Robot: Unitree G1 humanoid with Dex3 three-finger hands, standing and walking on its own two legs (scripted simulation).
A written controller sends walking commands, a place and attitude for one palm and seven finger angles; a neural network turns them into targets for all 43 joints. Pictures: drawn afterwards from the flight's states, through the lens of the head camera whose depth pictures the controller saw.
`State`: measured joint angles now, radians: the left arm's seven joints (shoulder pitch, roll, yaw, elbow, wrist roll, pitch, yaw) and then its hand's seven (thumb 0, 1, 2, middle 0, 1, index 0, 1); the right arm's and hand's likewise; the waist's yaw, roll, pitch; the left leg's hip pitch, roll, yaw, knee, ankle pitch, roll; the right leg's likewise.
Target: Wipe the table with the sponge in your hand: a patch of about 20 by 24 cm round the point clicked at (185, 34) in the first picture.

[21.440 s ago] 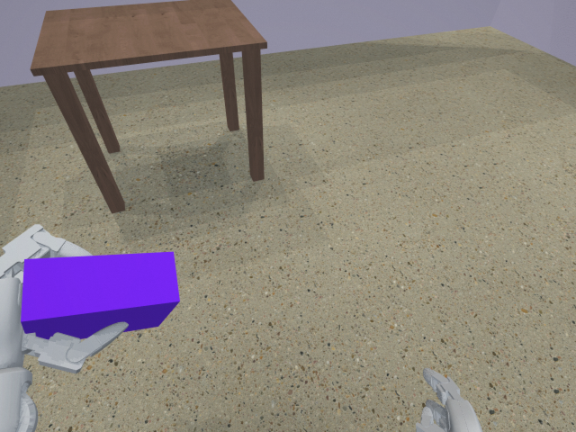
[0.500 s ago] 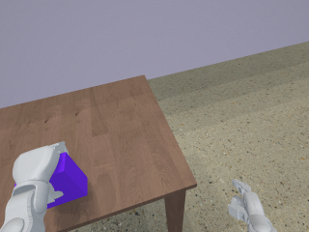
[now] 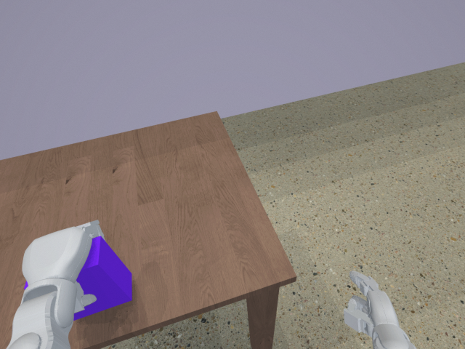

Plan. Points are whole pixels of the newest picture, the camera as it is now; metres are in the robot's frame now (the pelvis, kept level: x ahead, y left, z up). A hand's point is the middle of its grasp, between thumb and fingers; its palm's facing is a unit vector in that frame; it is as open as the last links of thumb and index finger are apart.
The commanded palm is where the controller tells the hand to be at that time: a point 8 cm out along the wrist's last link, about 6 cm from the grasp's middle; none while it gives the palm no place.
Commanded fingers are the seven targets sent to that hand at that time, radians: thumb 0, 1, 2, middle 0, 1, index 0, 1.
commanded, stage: lower the sponge onto the table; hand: left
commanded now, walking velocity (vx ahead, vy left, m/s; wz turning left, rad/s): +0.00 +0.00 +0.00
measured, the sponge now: (91, 286) +0.19 +0.30 +0.01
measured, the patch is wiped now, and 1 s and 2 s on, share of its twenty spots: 0.00 0.10 0.35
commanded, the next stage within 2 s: wipe forward along the first lane in 0.50 s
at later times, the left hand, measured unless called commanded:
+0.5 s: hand (86, 272) +0.20 +0.29 +0.04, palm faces -0.04 -0.10 -0.99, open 9.8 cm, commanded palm +0.18 +0.29 +0.10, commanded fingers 0.00 0.10 1.30 -1.20 -1.60 -1.20 -1.60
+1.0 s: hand (86, 251) +0.24 +0.32 +0.04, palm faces -0.08 -0.06 -1.00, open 9.8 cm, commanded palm +0.23 +0.31 +0.08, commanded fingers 0.00 0.10 1.30 -1.20 -1.60 -1.20 -1.60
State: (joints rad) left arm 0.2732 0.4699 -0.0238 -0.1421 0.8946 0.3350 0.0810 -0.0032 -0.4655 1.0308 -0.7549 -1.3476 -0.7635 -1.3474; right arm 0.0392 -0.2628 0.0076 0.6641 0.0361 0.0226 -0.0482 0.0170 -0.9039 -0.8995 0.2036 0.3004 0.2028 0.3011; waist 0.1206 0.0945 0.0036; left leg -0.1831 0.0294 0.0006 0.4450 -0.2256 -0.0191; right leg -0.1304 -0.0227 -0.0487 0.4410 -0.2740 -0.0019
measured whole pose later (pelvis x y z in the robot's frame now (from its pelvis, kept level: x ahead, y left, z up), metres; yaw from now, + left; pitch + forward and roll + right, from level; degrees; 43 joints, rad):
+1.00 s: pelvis +0.00 +0.00 +0.00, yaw +0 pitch +2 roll +0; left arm 0.08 0.47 0.01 0.15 0.93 0.26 0.11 0.00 -0.47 1.04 -0.76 -1.35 -0.77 -1.34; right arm 0.09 -0.28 -0.01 0.69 0.05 0.03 -0.06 0.02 -0.90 -0.90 0.20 0.30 0.20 0.30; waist 0.09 0.09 -0.04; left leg -0.30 0.03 -0.01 0.51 -0.25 -0.02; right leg -0.25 -0.02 -0.05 0.51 -0.30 0.00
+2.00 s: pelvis -0.01 +0.01 -0.01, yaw +0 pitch +9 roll -1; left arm -0.40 0.58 0.04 0.70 0.98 0.13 0.13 0.01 -0.50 1.07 -0.77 -1.35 -0.78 -1.35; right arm 0.19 -0.30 -0.04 0.73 0.07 0.09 -0.05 0.01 -0.91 -0.90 0.20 0.30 0.20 0.30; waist 0.04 0.07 -0.08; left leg -0.48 0.02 -0.01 0.59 -0.26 -0.01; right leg -0.41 -0.03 -0.05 0.56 -0.30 0.01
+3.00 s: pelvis +0.02 +0.02 -0.01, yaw +1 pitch +9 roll -1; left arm -0.54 0.46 -0.10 0.76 0.98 0.27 0.18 0.00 -0.50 1.08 -0.77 -1.35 -0.77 -1.35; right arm 0.12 -0.26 -0.03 0.73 0.07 0.13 -0.02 0.01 -0.91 -0.90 0.20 0.30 0.20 0.30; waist 0.03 0.06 -0.09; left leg -0.43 0.00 -0.02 0.55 -0.27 0.01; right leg -0.34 -0.05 -0.06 0.50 -0.30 0.02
